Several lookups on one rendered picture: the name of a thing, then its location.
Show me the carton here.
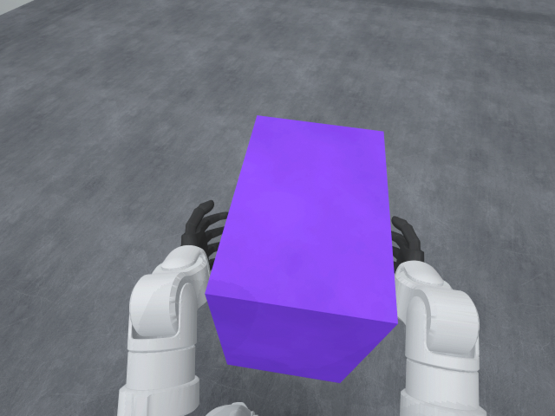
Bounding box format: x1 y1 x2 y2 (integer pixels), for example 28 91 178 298
205 115 398 383

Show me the robot left forearm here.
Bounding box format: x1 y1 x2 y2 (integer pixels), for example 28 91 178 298
117 245 211 416

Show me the robot right forearm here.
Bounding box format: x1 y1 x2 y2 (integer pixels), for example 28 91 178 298
395 261 486 416

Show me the left robot hand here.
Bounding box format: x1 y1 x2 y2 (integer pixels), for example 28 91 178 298
181 200 228 270

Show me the right robot hand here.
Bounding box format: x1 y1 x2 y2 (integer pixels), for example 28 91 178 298
391 216 424 272

